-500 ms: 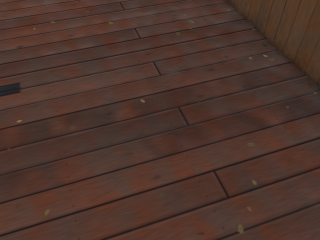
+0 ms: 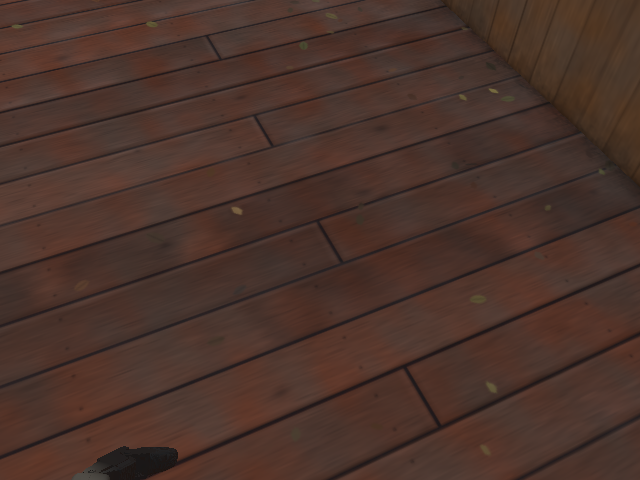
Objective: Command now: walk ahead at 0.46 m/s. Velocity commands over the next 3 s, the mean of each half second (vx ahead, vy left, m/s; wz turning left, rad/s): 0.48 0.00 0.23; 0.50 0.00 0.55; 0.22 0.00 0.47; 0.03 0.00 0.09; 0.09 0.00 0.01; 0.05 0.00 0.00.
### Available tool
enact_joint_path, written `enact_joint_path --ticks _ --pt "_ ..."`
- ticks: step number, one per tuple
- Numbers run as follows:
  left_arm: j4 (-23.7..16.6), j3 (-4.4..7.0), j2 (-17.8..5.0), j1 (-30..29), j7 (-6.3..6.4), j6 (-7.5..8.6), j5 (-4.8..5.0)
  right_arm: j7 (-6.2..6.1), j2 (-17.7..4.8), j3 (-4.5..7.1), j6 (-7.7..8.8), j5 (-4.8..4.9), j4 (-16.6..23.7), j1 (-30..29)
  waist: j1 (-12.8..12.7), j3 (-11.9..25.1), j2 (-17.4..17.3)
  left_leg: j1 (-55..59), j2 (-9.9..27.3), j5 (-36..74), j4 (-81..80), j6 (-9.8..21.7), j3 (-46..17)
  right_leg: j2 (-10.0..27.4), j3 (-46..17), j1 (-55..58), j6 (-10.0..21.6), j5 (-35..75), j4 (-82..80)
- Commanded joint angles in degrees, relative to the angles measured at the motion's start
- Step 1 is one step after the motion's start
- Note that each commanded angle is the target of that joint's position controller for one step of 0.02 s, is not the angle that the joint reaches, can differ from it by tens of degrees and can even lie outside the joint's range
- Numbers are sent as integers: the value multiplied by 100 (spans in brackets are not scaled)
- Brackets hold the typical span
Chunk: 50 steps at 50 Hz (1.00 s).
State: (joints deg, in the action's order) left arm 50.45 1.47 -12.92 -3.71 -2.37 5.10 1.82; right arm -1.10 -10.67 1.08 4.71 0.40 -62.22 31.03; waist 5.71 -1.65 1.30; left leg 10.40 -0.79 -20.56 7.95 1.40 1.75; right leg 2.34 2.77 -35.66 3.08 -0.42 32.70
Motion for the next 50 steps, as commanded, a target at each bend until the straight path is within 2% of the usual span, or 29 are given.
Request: enact_joint_path --ticks 1,2,3,4,5,6,7,8,9,11,13,15,18,21,26,29,30,31,32,33,34,35,36,37,38,39,42,46,50 --pt "-432 186 -654 -173 -42 122 3 -39 -1106 256 -18 8 174 12 -625 -273 -898 -365 1547 5037 615 625 -389 -288 128 771 268 -184 -186" --pt "-238 303 -853 551 -15 117 15 -38 -1142 278 -71 -23 213 -101 -1009 216 -1006 -375 1468 6015 1446 536 -266 -478 235 1664 402 -283 -145" --pt "69 443 -1090 1555 35 84 35 -25 -1117 260 -106 -51 290 -221 -1477 797 -978 -893 1245 6110 2616 371 -142 -455 164 3035 576 -193 -193" --pt "285 555 -1510 2612 108 33 -48 1 -904 169 -93 -147 453 -223 -1739 1609 -267 -2367 874 4028 4482 227 -19 740 -1282 4892 942 -632 -75" --pt "409 549 -1649 2897 50 23 -131 95 66 -65 36 -57 425 589 -1163 2579 1385 -4272 -291 -905 6474 -68 -447 2084 -4313 6370 1904 -2162 -1056" --pt "408 406 -1111 2579 39 46 -93 117 -531 74 211 122 466 3 -1339 1977 896 -4870 -70 -1080 7176 106 -1101 1822 -4593 5844 1609 -2489 -1678" --pt "307 332 -865 1971 55 86 -86 112 -835 172 295 298 692 -587 -1163 1014 659 -5202 202 -601 7248 216 -928 1727 -3562 4896 1346 -1993 -1785" --pt "196 275 -710 1448 42 144 -113 53 -878 190 312 290 749 -877 -934 616 -5 -4870 528 -38 6993 241 -826 1584 -2769 3900 1191 -1130 -1937" --pt "197 233 -530 1214 11 197 -176 -1 -849 259 257 215 739 -965 -738 378 -162 -4549 711 262 6702 238 -784 1389 -2145 3186 1061 -617 -2084" --pt "345 186 -343 1198 -5 246 -241 -17 -568 283 55 197 683 -652 -445 286 151 -3999 911 464 6325 266 -855 1116 -1417 2536 932 -533 -2395" --pt "479 207 -469 1337 52 274 -229 -30 -501 306 -79 194 780 -784 -372 -1 253 -4165 968 571 6036 232 -838 1069 -954 2197 934 -434 -2650" --pt "550 246 -660 1479 140 280 -258 -34 -594 340 -124 135 996 -1242 -415 -183 174 -4685 1000 1067 5651 135 -907 1103 -684 2240 960 -283 -2795" --pt "569 257 -767 1653 246 250 -281 40 -613 350 -72 98 1213 -1769 -527 -236 56 -5100 902 2016 4685 67 -905 1028 -217 2575 838 147 -2795" --pt "560 255 -880 1871 318 214 -237 161 -503 272 -30 67 1465 -2455 -761 -300 -7 -4942 799 2675 3655 65 -424 951 269 2800 681 375 -2809" --pt "693 305 -1040 2476 354 -9 -143 383 -447 191 -39 87 1998 -3286 -1026 -470 -61 -5419 642 2077 2899 230 -8 1327 564 4126 592 1115 -2234" --pt "530 374 -1265 2252 403 -155 -137 494 -734 320 -67 112 2162 -2940 -639 -29 319 -4478 160 1212 2835 525 472 1411 842 4387 389 3695 -1151" --pt "461 393 -1326 2148 430 -210 -151 504 -954 440 -82 127 2066 -2332 -283 332 422 -3677 -94 1046 2803 674 589 1355 931 4268 305 4418 -267" --pt "378 374 -1301 2045 447 -235 -137 452 -1310 638 -93 141 1852 -1387 216 823 315 -2271 -296 1379 2406 905 489 1133 1039 3689 113 4141 1011" --pt "202 283 -1082 2171 433 -162 -246 299 -1909 834 -162 124 1714 -587 398 1444 -577 -495 737 1400 2298 1304 -1180 799 1084 2144 -140 1850 2926" --pt "-50 60 -332 2577 299 71 -240 298 -2170 837 -122 102 1891 -870 -241 2118 -1694 1222 2067 534 1311 2474 -4690 -574 166 -223 -431 -3039 4914" --pt "-190 190 -920 1889 195 342 -46 309 -1678 686 -95 20 1894 -695 141 2226 -983 1298 2009 501 871 2209 -4746 -296 -918 -835 -215 -2992 5142" --pt "-366 219 -1020 1470 164 446 111 289 -1381 612 -48 -12 1915 -928 82 1494 -778 709 1803 924 911 1941 -3776 -42 -867 -1101 -59 -2556 4899" --pt "-351 211 -936 1410 202 466 43 305 -1235 565 -3 11 1994 -1360 -236 917 -88 -289 1534 1650 853 1763 -3023 221 -825 -860 -50 -2152 4316" --pt "-294 281 -1007 1454 248 406 -76 297 -1055 510 18 6 2093 -1709 -448 710 7 -985 1327 2182 791 1622 -2510 408 -801 -449 -98 -1961 3789" --pt "-297 309 -1003 1575 246 309 -121 282 -1003 478 22 -40 2176 -1873 -621 595 -88 -1481 1191 2444 664 1591 -2311 499 -825 -74 -156 -1857 3570" --pt "-335 325 -954 1634 249 224 -165 265 -1044 485 25 -19 2197 -1897 -703 532 -108 -1749 1113 2590 562 1608 -2210 508 -795 70 -255 -1797 3309" --pt "-543 298 -767 1267 293 91 -277 145 -1305 550 37 34 2174 -1653 -684 313 -203 -2233 935 2967 409 1612 -1781 413 -617 0 -571 -1190 2369" --pt "-835 226 -599 372 271 125 -244 40 -1376 577 -40 72 2142 -1335 -352 169 -491 -2458 547 2282 521 1225 -1469 53 -535 284 -644 282 516" --pt "-1093 240 -730 -105 193 194 -148 37 -1365 579 -82 101 2037 -1030 -166 149 -687 -2197 700 1772 819 1057 -1883 -155 -619 584 -541 581 -256"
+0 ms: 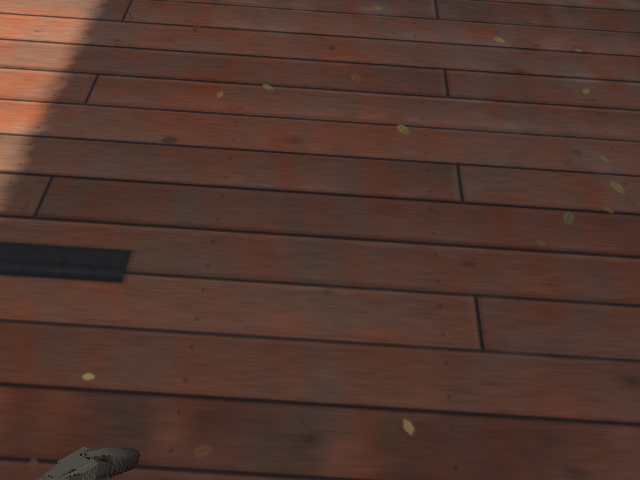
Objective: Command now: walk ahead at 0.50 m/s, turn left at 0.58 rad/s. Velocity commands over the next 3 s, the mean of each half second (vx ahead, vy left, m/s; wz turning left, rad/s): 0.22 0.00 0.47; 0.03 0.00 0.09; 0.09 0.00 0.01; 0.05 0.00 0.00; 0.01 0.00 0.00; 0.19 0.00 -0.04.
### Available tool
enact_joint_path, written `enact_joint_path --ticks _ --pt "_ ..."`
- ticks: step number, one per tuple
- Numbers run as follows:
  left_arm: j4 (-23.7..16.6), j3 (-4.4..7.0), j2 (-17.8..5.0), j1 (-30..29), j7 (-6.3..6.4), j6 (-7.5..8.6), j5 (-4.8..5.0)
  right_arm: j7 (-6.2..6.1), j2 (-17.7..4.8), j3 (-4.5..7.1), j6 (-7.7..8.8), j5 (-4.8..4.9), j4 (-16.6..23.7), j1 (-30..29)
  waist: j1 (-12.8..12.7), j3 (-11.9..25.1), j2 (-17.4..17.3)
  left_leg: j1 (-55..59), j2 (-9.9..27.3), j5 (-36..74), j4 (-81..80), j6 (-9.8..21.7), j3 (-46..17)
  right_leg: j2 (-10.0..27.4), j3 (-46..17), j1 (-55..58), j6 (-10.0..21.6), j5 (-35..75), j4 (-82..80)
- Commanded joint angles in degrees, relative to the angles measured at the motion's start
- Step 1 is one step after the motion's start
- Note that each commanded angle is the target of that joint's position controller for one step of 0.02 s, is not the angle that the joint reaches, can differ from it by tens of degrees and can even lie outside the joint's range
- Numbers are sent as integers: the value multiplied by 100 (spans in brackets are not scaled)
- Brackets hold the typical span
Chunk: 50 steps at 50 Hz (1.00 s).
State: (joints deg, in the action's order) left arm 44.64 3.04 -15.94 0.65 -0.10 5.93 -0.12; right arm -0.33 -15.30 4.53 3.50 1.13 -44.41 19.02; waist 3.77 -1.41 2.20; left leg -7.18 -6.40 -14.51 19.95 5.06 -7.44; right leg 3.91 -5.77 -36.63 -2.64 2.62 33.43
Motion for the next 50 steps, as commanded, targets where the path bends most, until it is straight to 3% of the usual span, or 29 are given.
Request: enact_joint_path --ticks 1,4,5,6,7,8,9,10,11,13,15,18,22,24,25,26,27,28,29,30,33,35,36,39,50 --pt "-547 107 -511 -551 -61 140 50 -54 -870 227 20 35 249 210 11 142 -794 -238 1333 1080 -210 668 -1144 -326 168 703 76 137 -481" --pt "-503 211 -741 -146 -88 247 -18 -139 -867 238 -104 -7 348 72 -259 286 -1032 177 1268 2134 697 424 -1481 -496 247 1221 316 -384 -849" --pt "-407 266 -844 329 -68 288 -83 -149 -758 197 -127 -2 459 -102 -537 585 -1003 67 954 2528 1333 201 -1329 -402 307 1986 478 131 -1123" --pt "-351 345 -1174 1087 -34 305 -215 -148 -493 95 -113 -72 682 -248 -853 1408 -581 -652 612 1795 2720 -84 -1001 498 -354 3533 860 1486 -718" --pt "-280 397 -1460 1547 -10 193 -269 -138 -79 -19 -91 -40 678 922 -457 2386 1138 -2511 -236 -2322 4634 -509 -381 2160 -2342 5704 1964 2957 -448" --pt "-270 362 -1186 1628 -44 85 -52 -122 -692 46 -96 33 623 1245 -473 2708 1309 -3145 182 -2614 5601 -621 -431 2476 -3277 5771 2152 1827 -680" --pt "-449 245 -744 1326 -6 2 -36 -143 -1058 161 -177 70 648 623 -656 1917 716 -3478 415 -2156 5922 -754 -319 2102 -2433 5127 1881 1371 -841" --pt "-497 167 -564 979 27 -89 -57 -172 -1135 192 -264 23 765 135 -637 1351 308 -3472 603 -1769 5799 -837 -41 1793 -1615 4339 1656 1391 -951" --pt "-499 124 -477 737 39 -155 -69 -190 -1101 220 -350 -23 824 -57 -528 936 209 -3318 768 -1566 5596 -890 63 1502 -1096 3629 1572 1518 -1068" --pt "-411 148 -581 543 41 -195 -136 -181 -707 155 -495 24 890 68 -280 564 483 -2640 921 -1337 4982 -862 298 1132 -410 2541 1507 1356 -1490" --pt "-321 202 -729 506 34 -184 -137 -189 -430 68 -514 -2 991 27 -245 587 562 -2391 882 -1176 4315 -869 450 1131 -103 2379 1683 1819 -1673" --pt "-254 242 -859 369 52 -244 -43 -148 -400 13 -497 -80 1061 -145 -243 948 458 -1867 930 -464 3314 -802 490 1233 204 2462 1750 1990 -1694" --pt "-97 236 -940 465 13 -361 60 -55 -487 0 -540 -87 1176 -569 -389 870 515 -1347 843 -121 2268 -675 638 1202 333 2474 1621 783 -1687" --pt "-17 215 -968 473 -10 -416 113 -19 -502 12 -547 -104 1188 -619 -344 745 507 -972 747 101 1473 -542 766 1156 297 2454 1472 15 -1503" --pt "17 179 -906 453 -16 -437 144 -4 -491 20 -531 -121 1137 -530 -261 695 485 -565 659 462 862 -432 869 1057 324 2315 1315 -367 -1327" --pt "116 99 -700 636 -29 -438 139 -14 -577 46 -520 -155 1138 -526 -249 649 381 -110 708 814 313 -288 731 862 393 2103 1003 -807 -1116" --pt "139 -12 -413 858 -64 -410 -6 -69 -887 97 -518 -210 1227 -513 -382 828 -253 487 1465 1974 127 -67 -139 499 711 1735 532 -1531 -528" --pt "113 -99 -160 1186 -102 -372 -167 -124 -1113 70 -539 -296 1414 -889 -795 814 -1335 440 2333 2653 142 563 -1054 -66 1134 1270 87 -2744 59" --pt "96 -73 -357 924 -47 -408 -128 -82 -758 -9 -486 -327 1353 -931 -508 831 -1370 -171 2357 1906 -18 900 -1131 -31 774 1585 -23 -2956 165" --pt "82 -41 -508 820 -23 -439 -69 -38 -622 -55 -422 -326 1326 -1152 -581 641 -1299 -348 2026 1415 -32 713 -864 -35 740 1723 -26 -2582 3" --pt "221 -45 -628 890 9 -497 -151 1 -572 -84 -318 -245 1210 -1272 -624 558 -1158 -573 1435 774 145 89 -316 55 619 2344 -37 -1079 -731" --pt "348 -7 -827 937 -27 -486 -73 8 -489 -112 -343 -248 1164 -1082 -481 273 -582 -681 1209 383 172 -82 -125 70 671 2283 89 -1165 -753" --pt "359 -34 -686 883 -39 -472 -54 14 -503 -121 -340 -274 1121 -1056 -510 234 -471 -610 1162 473 287 -119 -107 67 673 2280 132 -1164 -799" --pt "486 -50 -589 844 -23 -445 -59 -12 -523 -93 -325 -237 1087 -1061 -494 304 -359 -430 1091 1171 492 -93 21 75 641 2322 96 -975 -847" --pt "915 -37 -602 879 101 -522 -21 -19 -405 -50 -329 -207 738 -983 -530 367 -289 -328 988 1588 515 -110 171 88 658 2603 82 -868 -837"
Over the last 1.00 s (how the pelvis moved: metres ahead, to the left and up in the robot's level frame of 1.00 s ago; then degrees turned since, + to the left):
0.57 0.08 0.02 26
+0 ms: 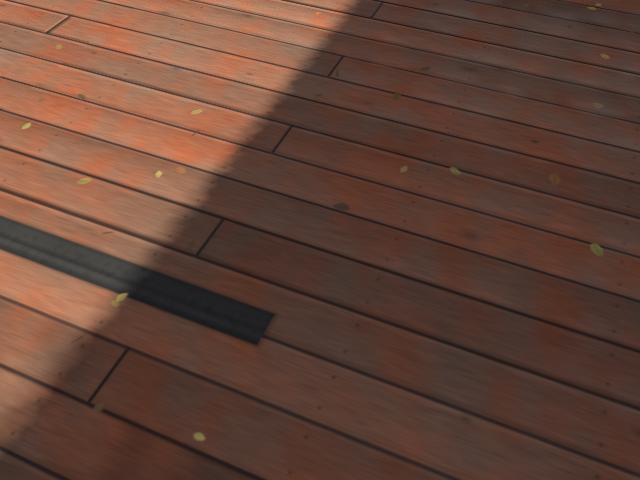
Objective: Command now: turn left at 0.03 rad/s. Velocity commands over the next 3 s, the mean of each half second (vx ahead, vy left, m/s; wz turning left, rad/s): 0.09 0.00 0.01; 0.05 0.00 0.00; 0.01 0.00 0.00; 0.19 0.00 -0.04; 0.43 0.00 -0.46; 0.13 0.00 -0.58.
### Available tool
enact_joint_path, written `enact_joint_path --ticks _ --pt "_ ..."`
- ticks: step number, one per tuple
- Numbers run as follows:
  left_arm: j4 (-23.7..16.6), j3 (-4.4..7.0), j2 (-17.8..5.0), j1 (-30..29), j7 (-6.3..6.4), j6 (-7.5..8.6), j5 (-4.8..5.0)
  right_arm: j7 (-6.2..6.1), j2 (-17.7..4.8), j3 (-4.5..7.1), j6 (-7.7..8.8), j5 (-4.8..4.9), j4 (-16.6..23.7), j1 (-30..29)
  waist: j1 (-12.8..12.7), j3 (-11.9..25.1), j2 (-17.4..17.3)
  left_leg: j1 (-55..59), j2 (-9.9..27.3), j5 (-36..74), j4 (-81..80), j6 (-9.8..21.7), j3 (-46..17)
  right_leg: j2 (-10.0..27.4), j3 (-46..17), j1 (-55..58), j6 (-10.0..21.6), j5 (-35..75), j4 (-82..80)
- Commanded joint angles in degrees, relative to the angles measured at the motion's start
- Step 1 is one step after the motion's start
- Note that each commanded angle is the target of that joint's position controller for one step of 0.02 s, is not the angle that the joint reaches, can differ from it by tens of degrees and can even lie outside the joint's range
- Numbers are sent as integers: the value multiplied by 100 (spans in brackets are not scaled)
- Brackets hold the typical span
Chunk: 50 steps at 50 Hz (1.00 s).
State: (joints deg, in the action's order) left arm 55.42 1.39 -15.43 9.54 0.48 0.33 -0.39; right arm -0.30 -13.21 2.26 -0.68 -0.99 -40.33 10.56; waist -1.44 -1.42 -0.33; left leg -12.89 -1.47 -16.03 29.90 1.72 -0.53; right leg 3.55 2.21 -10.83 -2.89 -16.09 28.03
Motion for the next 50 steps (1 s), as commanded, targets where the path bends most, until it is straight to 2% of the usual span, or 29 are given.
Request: enact_joint_path --ticks 1,10,11,13,15,16,17,18,20,21,22,23,24,25,26,27,28,30,31,33,35,36,37,38,39,40,41,45,50 --pt "-125 130 -653 -7 54 33 7 -28 -614 182 91 7 282 -120 -10 354 -40 241 487 1730 -489 216 -508 123 -139 33 108 996 -303" --pt "200 143 -611 28 128 -2 11 -96 -616 197 104 30 -182 11 -14 198 -47 198 423 1483 -586 149 -408 93 -120 44 108 860 -394" --pt "279 136 -555 137 135 -10 16 -111 -607 200 94 37 -284 114 -17 301 -93 235 373 846 -653 164 -373 11 -20 68 119 373 -371" --pt "307 159 -545 119 154 -13 82 -144 -813 284 51 103 -387 253 87 16 -265 13 407 -1501 -902 365 -583 -239 249 -406 228 -929 63" --pt "145 140 -410 -121 145 88 105 -147 -990 336 102 141 -485 568 261 -383 -762 -82 1069 -3049 -1621 783 -1648 -383 328 -1196 347 -1239 866" --pt "58 131 -358 -210 114 172 135 -144 -1109 371 164 169 -561 708 297 -506 -1018 -53 1501 -3283 -1925 1048 -2309 -325 219 -1459 457 -1120 1286" --pt "10 150 -404 -259 71 255 171 -148 -1134 384 240 180 -600 747 304 -596 -1081 -99 1772 -3140 -2065 1218 -2710 -155 -36 -1641 598 -1197 1638" --pt "0 170 -437 -275 37 321 195 -151 -1035 350 303 147 -583 591 238 -651 -1007 -5 1841 -2400 -1972 1236 -2708 -42 -212 -1804 708 -1324 1754" --pt "164 155 -342 116 -24 400 170 -146 -925 310 299 188 -493 31 -96 -378 -714 -9 1465 -639 -1455 916 -1797 -57 -117 -1109 827 -1012 692" --pt "394 165 -298 542 -44 407 102 -145 -931 306 251 224 -482 -219 -329 -112 -595 -290 1121 393 -1049 673 -1197 -275 129 -170 774 91 -98" --pt "566 211 -421 848 -56 364 -17 -151 -764 268 227 207 -514 -185 -354 108 -323 -498 753 980 -451 379 -714 -234 -96 487 677 857 -333" --pt "560 283 -829 1085 -30 315 -40 -178 -423 172 213 85 -497 -41 -228 357 747 -852 115 240 704 -90 58 692 -1271 863 835 1611 -870" --pt "541 231 -955 977 -46 303 -84 -257 -290 148 192 71 -452 55 -99 295 1681 -1182 -46 -1292 1034 -341 61 1498 -2397 731 1509 2176 -1125" --pt "437 140 -650 769 -23 333 -88 -294 -527 196 162 126 -530 51 -120 87 1292 -1394 151 -1930 1756 -463 -196 1610 -2494 734 1801 2495 -1134" --pt "420 134 -647 697 -1 358 -61 -296 -617 233 152 180 -639 169 -68 69 1010 -1602 211 -1960 2267 -508 -300 1538 -2256 835 1799 2872 -1018" --pt "370 177 -803 582 8 364 -18 -306 -625 251 139 180 -768 281 8 177 751 -1719 310 -1773 2457 -520 -326 1430 -2012 987 1697 3134 -919" --pt "303 164 -758 413 22 371 22 -303 -633 262 124 171 -824 249 61 167 593 -1744 450 -1464 2376 -522 -386 1398 -1805 1008 1597 3629 -860" --pt "314 92 -520 282 64 307 0 -276 -423 216 109 194 -947 215 153 270 589 -1221 513 -997 1754 -545 -268 1025 -1148 840 1367 4361 -763" --pt "337 87 -512 283 79 257 -14 -265 -319 179 106 208 -1001 164 139 315 656 -936 470 -798 1396 -544 -142 847 -887 769 1299 4565 -696" --pt "372 108 -606 312 102 174 -17 -261 -316 156 80 238 -1082 29 84 365 692 -465 346 -416 801 -519 62 714 -693 645 1303 4831 -632" --pt "381 124 -655 194 100 125 65 -265 -368 159 36 236 -1189 51 174 352 632 -26 306 276 26 -437 152 693 -686 507 1280 4518 -584" --pt "412 125 -633 184 82 111 128 -265 -400 157 20 191 -1246 87 248 285 572 299 314 1010 -593 -349 148 620 -661 357 1153 4044 -587" --pt "476 138 -616 363 47 127 137 -274 -582 187 -4 115 -1279 83 209 293 414 642 432 1758 -757 -246 -49 500 -682 218 958 3156 -675" --pt "494 125 -530 469 13 155 39 -297 -786 217 -31 73 -1269 75 108 326 143 969 708 2651 -655 -133 -311 306 -592 -5 776 2034 -709" --pt "504 136 -444 715 -15 156 -8 -285 -1014 268 -39 141 -1319 -110 -185 258 -391 938 676 2733 -281 54 -259 -60 -364 -116 613 1346 -881" --pt "528 121 -401 604 -4 142 -20 -252 -806 247 -26 166 -1330 -217 -36 186 -312 826 591 2399 -249 70 -216 -166 -253 -58 511 1190 -823" --pt "506 127 -408 450 12 122 19 -238 -665 222 3 138 -1395 -219 37 101 -196 760 563 2381 -291 27 -236 -204 -192 -73 465 1299 -722" --pt "489 131 -399 462 83 4 17 -210 -634 210 125 121 -1637 -197 31 287 -172 709 514 2698 -289 -11 -192 -154 -160 210 466 1924 -539" --pt "498 135 -389 433 101 -46 25 -217 -639 193 118 134 -1833 -310 47 267 -80 642 484 2528 -336 10 -179 -141 -141 275 440 1777 -537"
Over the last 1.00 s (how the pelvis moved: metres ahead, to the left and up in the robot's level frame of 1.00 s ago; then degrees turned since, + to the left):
0.21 0.01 -0.01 15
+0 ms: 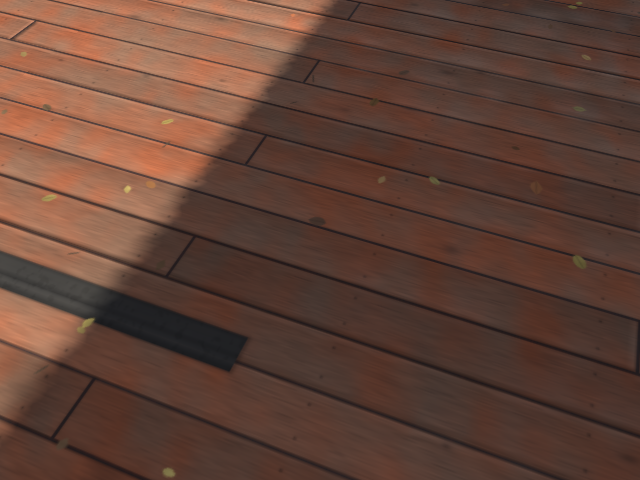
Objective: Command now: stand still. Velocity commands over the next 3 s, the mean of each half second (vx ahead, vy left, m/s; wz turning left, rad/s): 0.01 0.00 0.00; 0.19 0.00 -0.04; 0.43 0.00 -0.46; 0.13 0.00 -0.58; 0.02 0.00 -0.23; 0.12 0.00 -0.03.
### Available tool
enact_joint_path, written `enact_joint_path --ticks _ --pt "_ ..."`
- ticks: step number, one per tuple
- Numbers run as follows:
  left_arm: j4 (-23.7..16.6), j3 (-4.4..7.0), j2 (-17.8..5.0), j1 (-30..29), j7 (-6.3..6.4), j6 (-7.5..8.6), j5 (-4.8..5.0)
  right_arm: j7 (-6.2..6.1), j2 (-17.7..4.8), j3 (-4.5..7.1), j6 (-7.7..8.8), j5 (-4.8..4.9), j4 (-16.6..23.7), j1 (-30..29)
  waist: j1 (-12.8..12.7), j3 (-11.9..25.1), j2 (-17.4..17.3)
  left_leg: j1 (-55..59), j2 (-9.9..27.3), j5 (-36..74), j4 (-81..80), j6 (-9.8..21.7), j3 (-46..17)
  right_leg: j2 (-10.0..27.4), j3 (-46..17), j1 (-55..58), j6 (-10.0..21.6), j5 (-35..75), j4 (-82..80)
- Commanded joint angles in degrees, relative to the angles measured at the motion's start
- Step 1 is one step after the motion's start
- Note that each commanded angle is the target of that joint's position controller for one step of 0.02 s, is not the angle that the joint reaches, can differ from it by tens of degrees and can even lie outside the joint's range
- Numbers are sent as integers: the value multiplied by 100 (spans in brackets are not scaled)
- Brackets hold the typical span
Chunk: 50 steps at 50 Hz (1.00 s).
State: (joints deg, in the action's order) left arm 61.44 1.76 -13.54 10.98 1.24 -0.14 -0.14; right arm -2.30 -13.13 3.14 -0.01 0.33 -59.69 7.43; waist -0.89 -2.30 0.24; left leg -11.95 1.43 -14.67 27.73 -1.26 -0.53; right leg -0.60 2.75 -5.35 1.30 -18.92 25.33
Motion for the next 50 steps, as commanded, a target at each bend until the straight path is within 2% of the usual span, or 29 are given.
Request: enact_joint_path --ticks 1,15,31,32,33,34,35,36,37,38,39,41,42,43,45,46,47,48,49,50 --pt "-97 97 -571 298 27 -4 -1 -18 -647 101 47 2 66 -6 -4 340 -118 538 187 2343 -131 309 -175 274 -191 -281 13 2006 -276" --pt "24 34 -427 575 77 20 -17 -31 -560 53 -15 -12 -314 -16 59 56 -44 381 95 1530 -323 280 -143 284 -165 -564 -45 1110 -442" --pt "108 -27 -228 1020 103 98 -15 -44 -442 -10 -44 -16 -508 198 95 -96 -12 220 52 1020 -431 245 -138 298 -194 -802 -20 627 -574" --pt "165 -29 -198 1148 113 92 -9 -47 -379 -27 -50 -17 -560 300 92 30 28 250 -36 463 -389 247 -39 265 -176 -754 13 43 -633" --pt "173 15 -304 1204 133 75 31 -55 -392 -17 -55 11 -566 320 70 -60 137 69 -206 -395 -175 260 137 280 -269 -820 122 -841 -708" --pt "114 79 -489 1180 158 64 70 -58 -413 1 -40 37 -539 308 40 -227 354 -306 -373 -1260 159 284 330 449 -563 -903 315 -1823 -856" --pt "75 130 -626 1303 172 78 104 -44 -401 3 10 33 -441 151 -61 -445 572 -826 -422 -1578 608 306 432 836 -1108 -915 567 -2643 -1174" --pt "67 216 -849 1441 170 124 141 0 -288 -21 99 33 -310 -26 -145 -613 926 -1206 -349 -1298 1327 325 519 1476 -1932 -889 910 -3141 -1574" --pt "29 279 -968 1426 174 183 150 56 -258 -29 192 60 -212 -145 -162 -836 1013 -1615 -60 -1086 1933 399 327 2002 -2546 -916 1208 -3113 -1851" --pt "-5 278 -885 1420 167 254 101 107 -299 -8 266 104 -130 -257 -170 -976 927 -2131 152 -1332 2438 460 124 2240 -2817 -719 1341 -2772 -1940" --pt "-55 270 -794 1362 148 317 91 146 -325 9 325 154 -74 -263 -112 -1007 829 -2535 337 -1521 2599 519 -38 2268 -2792 -405 1312 -2371 -1887" --pt "-175 275 -716 1189 102 368 180 207 -356 26 448 195 -16 -245 -31 -831 604 -2319 426 -1398 1728 579 11 1919 -2104 -134 988 -1514 -1685" --pt "-208 289 -761 1130 83 362 197 225 -324 38 489 188 -46 -182 16 -687 588 -1742 277 -1173 1219 552 255 1653 -1670 -314 866 -1169 -1552" --pt "-231 304 -833 1044 62 336 213 246 -239 45 507 181 -163 104 181 -544 598 -903 61 -715 701 504 559 1410 -1269 -734 784 -1027 -1323" --pt "-278 270 -764 1051 20 291 211 238 -331 164 480 165 -592 1160 579 -247 425 895 -409 66 207 334 866 994 -978 -1741 698 -641 -605" --pt "-394 209 -602 786 -1 330 197 204 -554 255 482 148 -714 1831 922 -80 -53 1645 65 -138 -195 465 128 655 -630 -2274 467 47 589" --pt "-657 97 -141 615 1 404 159 151 -1233 393 511 92 -752 2616 1093 341 -1664 2416 1600 -907 -1211 1035 -2209 20 123 -3347 53 -484 2896" --pt "-760 114 -96 576 24 496 272 210 -1170 305 634 -64 -775 2711 997 545 -1615 2152 2335 -1515 -1791 1629 -3986 -200 -844 -3785 103 -1320 4387" --pt "-788 165 -273 589 -3 552 414 214 -874 185 726 -31 -611 2090 653 -2 -937 1823 2365 -1830 -1793 1544 -3542 138 -1248 -4286 283 -909 4941" --pt "-778 187 -365 567 -43 577 410 235 -572 93 764 29 -438 1573 465 -298 -692 1516 2060 -1622 -1807 1233 -2662 385 -1236 -4346 417 -246 4917"
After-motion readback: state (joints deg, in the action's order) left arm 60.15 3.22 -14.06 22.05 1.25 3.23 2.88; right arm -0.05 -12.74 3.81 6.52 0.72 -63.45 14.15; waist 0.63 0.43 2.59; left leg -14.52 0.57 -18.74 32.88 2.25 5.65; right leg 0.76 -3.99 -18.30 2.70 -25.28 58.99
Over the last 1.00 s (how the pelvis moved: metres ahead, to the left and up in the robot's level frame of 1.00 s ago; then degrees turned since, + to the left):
0.08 -0.03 0.00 -1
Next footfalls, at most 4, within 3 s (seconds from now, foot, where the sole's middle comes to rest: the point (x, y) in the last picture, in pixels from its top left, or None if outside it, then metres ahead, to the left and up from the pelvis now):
1.42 right None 0.41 -0.09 -0.78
1.90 left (323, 430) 0.61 0.03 -0.78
2.28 right None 0.40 -0.14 -0.78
2.56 left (310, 452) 0.56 0.06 -0.78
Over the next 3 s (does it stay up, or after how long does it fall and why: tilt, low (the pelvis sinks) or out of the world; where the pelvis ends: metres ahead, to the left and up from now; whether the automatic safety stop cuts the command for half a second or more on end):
stays up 0.49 -0.03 -0.01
